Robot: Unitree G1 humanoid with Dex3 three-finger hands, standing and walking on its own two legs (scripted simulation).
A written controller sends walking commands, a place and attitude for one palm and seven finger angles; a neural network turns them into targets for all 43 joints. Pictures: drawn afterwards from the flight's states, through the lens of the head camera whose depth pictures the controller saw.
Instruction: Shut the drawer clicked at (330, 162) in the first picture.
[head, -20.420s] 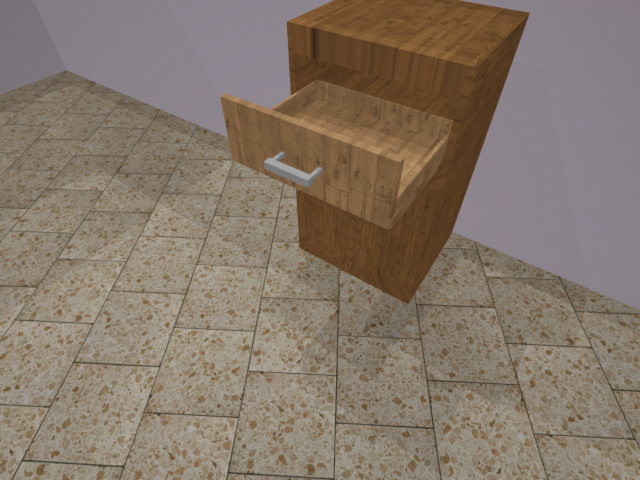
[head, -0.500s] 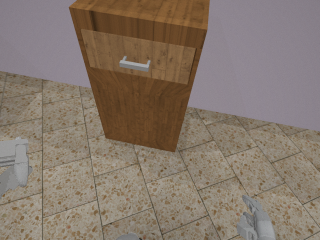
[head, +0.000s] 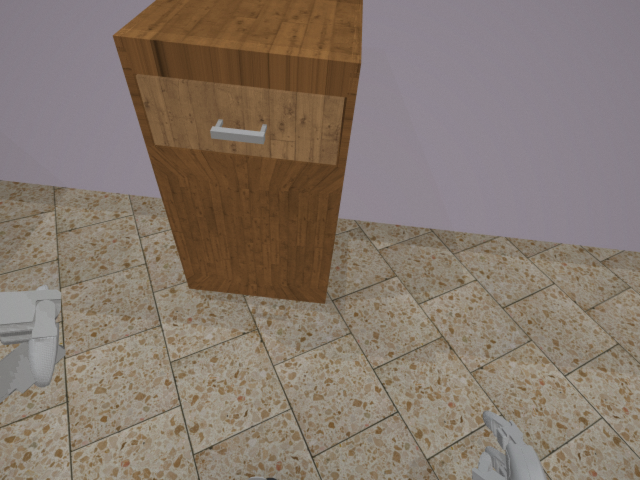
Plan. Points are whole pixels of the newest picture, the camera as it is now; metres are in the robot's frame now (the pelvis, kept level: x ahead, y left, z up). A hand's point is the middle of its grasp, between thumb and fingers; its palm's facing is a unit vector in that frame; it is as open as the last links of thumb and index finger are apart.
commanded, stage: stop stepping back and stand still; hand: left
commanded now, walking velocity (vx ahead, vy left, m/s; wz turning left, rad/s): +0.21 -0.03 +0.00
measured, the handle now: (240, 130) +0.85 +0.20 -0.03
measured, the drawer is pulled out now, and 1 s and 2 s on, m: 0.00 0.00 0.00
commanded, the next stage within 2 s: let the arm hang, fingers relaxed in 0.98 s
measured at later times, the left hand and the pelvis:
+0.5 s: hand out of the picture +0.13 +0.25 +0.18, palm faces +0.34 -0.82 -0.46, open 3.3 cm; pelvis -0.06 +0.01 +0.02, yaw +0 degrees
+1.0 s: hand (5, 397) +0.15 +0.25 +0.17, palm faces +0.32 -0.82 -0.48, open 3.3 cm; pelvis -0.04 +0.02 +0.01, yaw +0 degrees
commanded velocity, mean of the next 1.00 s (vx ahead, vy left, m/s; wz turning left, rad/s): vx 0.06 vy -0.03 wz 0.00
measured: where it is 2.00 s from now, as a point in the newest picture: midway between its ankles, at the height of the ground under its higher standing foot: outside the picture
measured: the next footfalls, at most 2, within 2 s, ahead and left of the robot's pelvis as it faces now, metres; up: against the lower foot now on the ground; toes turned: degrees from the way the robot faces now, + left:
left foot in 0.28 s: +0.03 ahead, +0.13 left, +0.00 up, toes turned +2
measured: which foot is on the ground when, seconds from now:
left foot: down 0.00-0.14, up 0.16-0.26, down 0.28-1.00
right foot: down 0.00-1.00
